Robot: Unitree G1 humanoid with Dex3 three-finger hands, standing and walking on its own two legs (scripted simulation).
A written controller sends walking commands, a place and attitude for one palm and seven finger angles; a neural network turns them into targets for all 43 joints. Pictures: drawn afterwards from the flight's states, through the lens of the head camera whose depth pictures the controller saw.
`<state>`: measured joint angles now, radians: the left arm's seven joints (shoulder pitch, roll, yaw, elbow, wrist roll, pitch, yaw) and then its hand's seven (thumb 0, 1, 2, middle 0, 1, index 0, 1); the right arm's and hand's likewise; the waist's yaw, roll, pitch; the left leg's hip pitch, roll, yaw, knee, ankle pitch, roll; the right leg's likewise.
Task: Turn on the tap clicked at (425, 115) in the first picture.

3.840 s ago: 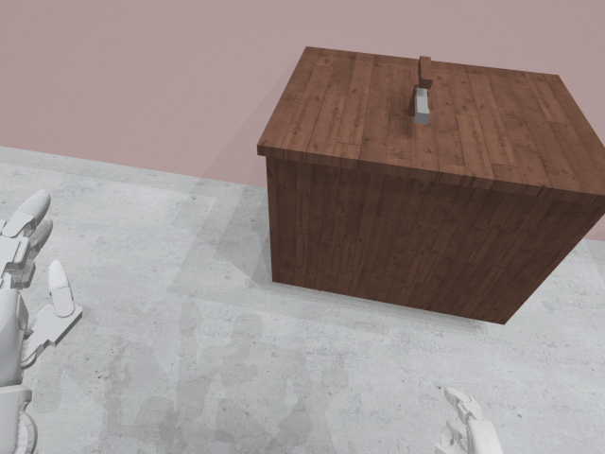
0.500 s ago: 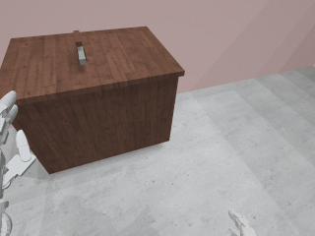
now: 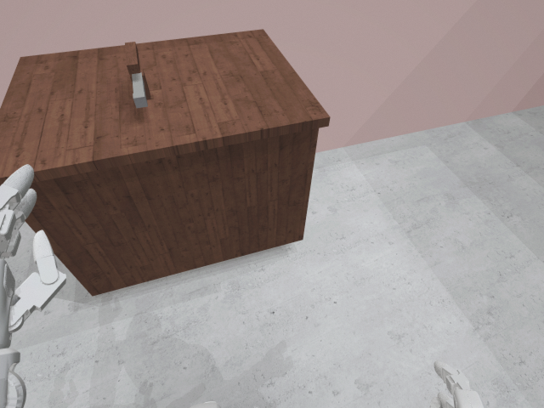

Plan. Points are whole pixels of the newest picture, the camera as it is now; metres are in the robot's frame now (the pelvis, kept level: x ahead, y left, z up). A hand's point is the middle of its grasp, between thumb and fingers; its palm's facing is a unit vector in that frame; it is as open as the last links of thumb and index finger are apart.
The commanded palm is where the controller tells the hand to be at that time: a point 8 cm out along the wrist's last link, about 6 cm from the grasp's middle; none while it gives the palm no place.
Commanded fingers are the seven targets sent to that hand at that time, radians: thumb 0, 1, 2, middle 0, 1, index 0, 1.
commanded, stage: take the last steps up to it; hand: left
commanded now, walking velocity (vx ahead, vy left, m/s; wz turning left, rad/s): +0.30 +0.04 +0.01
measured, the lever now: (140, 100) +0.78 +0.38 +0.02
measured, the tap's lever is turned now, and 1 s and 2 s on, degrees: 0 0 0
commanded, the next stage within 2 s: come to a stop and stand still in 1.58 s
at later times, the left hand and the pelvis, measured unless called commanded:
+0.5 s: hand (106, 204) +0.32 +0.23 +0.16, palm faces +0.45 -0.77 -0.45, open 7.4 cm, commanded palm +0.26 +0.27 +0.17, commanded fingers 0.00 0.90 0.90 -0.20 -0.30 -0.20 -0.30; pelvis +0.10 -0.01 -0.02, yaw +1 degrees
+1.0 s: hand (117, 136) +0.43 +0.25 +0.18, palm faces +0.44 -0.83 -0.34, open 7.5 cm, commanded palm +0.37 +0.29 +0.17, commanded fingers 0.00 0.90 0.90 -0.20 -0.30 -0.20 -0.30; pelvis +0.21 +0.01 +0.00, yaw +1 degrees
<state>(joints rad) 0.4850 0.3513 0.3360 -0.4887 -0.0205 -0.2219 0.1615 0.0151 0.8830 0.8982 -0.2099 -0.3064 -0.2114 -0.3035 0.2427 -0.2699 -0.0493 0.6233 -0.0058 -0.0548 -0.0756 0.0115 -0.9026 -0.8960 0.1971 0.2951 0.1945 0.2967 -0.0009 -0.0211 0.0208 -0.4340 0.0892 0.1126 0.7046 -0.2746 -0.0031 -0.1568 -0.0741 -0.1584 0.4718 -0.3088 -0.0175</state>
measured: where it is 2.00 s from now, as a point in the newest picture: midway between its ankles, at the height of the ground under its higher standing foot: (287, 375)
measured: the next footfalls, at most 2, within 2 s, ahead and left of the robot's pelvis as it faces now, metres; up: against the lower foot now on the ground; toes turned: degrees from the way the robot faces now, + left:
left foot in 0.08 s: +0.12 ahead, +0.14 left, +0.00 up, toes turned +8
right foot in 0.42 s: +0.18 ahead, -0.11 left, +0.00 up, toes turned -9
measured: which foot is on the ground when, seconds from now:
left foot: up 0.00-0.06, down 0.08-0.44, up 0.46-0.78, down 0.80-1.00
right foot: down 0.00-0.08, up 0.10-0.40, down 0.42-0.82, up 0.84-1.00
